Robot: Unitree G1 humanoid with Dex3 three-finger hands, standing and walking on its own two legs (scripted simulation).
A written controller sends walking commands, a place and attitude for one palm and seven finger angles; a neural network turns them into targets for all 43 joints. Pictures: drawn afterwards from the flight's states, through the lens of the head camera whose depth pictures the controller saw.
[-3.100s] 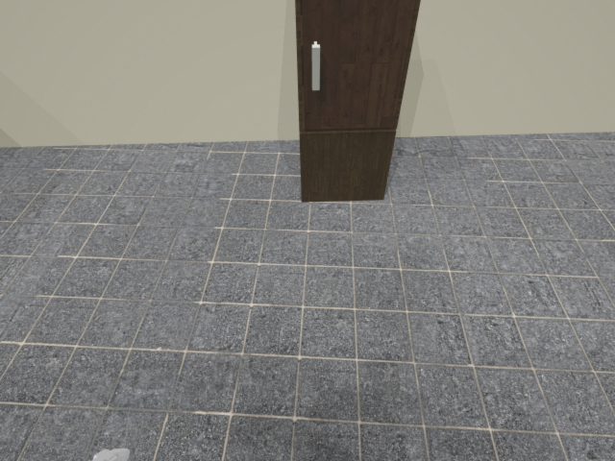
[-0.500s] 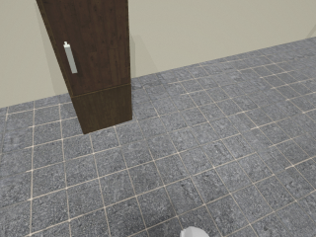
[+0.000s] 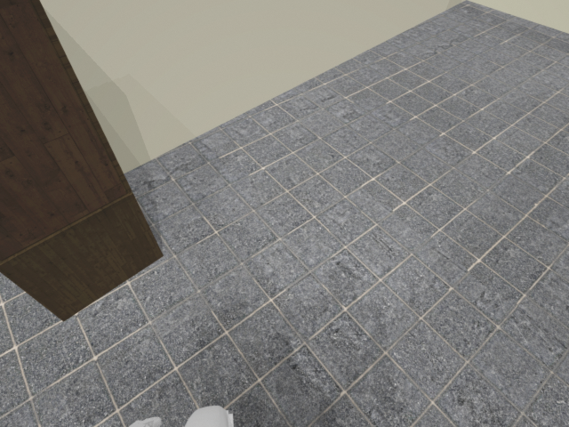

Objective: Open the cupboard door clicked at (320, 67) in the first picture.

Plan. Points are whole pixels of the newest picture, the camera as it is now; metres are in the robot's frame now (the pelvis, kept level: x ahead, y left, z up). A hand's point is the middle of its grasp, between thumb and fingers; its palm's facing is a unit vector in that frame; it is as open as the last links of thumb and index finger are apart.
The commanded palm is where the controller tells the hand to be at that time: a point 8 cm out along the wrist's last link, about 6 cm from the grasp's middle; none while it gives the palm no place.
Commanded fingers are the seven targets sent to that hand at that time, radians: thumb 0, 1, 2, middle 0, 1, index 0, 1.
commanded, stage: turn to face it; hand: left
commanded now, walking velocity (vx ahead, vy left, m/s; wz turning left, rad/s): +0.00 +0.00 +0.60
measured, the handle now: out of the picture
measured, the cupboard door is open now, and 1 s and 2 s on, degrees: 0 0 0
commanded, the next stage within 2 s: take the last steps up to it in 1.26 s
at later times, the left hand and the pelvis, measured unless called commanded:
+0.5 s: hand out of the picture +0.12 +0.25 -0.16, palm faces +0.22 -0.95 -0.20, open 7.3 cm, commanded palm none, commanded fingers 0.00 0.90 0.90 -0.20 -0.30 -0.20 -0.30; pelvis +0.10 +0.05 +0.01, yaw +10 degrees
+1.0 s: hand out of the picture +0.06 +0.20 -0.15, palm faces +0.49 -0.83 -0.25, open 7.4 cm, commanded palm none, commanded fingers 0.00 0.90 0.90 -0.20 -0.30 -0.20 -0.30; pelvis +0.10 +0.00 +0.01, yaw +30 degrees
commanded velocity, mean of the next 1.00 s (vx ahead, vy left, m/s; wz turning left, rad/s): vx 0.00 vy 0.00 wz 0.56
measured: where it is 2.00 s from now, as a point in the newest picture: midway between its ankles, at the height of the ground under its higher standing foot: outside the picture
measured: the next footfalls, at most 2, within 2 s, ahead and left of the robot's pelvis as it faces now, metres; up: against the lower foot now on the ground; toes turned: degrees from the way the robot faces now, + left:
left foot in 0.20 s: +0.19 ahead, +0.15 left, +0.00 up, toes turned +11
right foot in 0.68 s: +0.19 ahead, -0.10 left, +0.00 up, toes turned +16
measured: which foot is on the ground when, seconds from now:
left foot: up 0.00-0.18, down 0.20-0.68, up 0.70-1.00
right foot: down 0.00-0.22, up 0.24-0.66, down 0.68-1.00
